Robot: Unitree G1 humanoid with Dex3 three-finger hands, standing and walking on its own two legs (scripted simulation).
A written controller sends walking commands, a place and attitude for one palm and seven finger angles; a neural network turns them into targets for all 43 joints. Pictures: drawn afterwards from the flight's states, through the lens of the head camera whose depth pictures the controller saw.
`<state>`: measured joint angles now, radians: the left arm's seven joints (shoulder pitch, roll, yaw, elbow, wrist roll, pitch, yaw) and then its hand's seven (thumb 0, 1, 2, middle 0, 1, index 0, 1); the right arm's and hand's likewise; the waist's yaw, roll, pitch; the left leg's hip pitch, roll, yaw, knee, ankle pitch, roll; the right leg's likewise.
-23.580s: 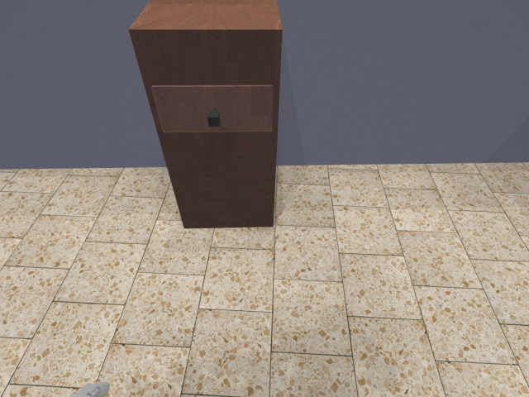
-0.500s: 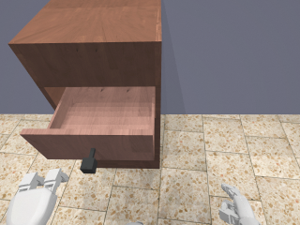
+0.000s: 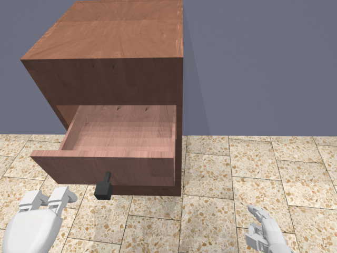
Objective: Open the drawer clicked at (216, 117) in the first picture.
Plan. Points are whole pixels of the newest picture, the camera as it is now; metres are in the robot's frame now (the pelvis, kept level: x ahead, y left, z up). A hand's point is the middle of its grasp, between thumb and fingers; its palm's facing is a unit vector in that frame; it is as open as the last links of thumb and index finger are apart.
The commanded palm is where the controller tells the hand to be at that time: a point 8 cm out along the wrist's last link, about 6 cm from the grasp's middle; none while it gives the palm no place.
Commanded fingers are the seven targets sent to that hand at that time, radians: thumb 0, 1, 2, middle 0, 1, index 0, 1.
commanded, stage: lift the hand off the handle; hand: left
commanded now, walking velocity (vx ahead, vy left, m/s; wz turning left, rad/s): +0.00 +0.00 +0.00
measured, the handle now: (105, 184) +0.29 +0.23 -0.07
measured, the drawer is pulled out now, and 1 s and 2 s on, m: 0.19 0.19 0.19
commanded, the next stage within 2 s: draw the hand back to the body in 0.78 s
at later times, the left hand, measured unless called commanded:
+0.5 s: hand (36, 230) +0.13 +0.27 +0.08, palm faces +0.06 -0.04 -1.00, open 13.8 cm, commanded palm +0.10 +0.26 +0.13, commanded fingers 0.00 -0.50 0.30 -0.30 -1.20 -0.30 -1.20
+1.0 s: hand (31, 225) +0.14 +0.27 +0.09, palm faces +0.03 -0.06 -1.00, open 13.8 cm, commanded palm +0.11 +0.26 +0.15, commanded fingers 0.00 -0.50 0.30 -0.30 -1.20 -0.30 -1.20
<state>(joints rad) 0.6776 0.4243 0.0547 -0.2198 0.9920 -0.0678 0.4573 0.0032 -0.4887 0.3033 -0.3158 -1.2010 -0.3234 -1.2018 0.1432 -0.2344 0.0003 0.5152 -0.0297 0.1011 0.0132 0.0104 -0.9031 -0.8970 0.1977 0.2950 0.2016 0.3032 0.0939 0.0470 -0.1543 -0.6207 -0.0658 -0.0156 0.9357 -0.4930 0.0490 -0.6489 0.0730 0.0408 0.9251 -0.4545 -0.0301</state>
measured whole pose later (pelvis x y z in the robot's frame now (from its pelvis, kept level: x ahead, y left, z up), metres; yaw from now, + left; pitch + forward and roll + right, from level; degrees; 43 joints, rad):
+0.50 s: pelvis +0.00 +0.00 +0.01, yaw +0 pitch +8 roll +0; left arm 0.74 0.47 0.10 -0.34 0.94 -0.03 0.40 0.00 -0.49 0.30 -0.32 -1.20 -0.32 -1.20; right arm 0.15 -0.25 0.00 0.51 -0.01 0.10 0.01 0.01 -0.90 -0.90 0.20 0.29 0.20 0.30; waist 0.10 0.06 -0.13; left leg -0.52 -0.06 -0.01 0.85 -0.46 0.05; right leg -0.55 0.08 0.05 0.84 -0.42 -0.03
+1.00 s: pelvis +0.00 -0.01 +0.03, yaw +0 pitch +5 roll +0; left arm 0.71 0.48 0.11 -0.36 0.89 0.01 0.30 0.00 -0.49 0.30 -0.32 -1.20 -0.32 -1.20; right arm 0.15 -0.25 0.02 0.53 -0.01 0.09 -0.01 0.01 -0.90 -0.90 0.20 0.30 0.20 0.30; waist 0.11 0.07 -0.10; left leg -0.42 -0.05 -0.02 0.75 -0.42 0.04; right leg -0.44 0.08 0.05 0.73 -0.37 -0.04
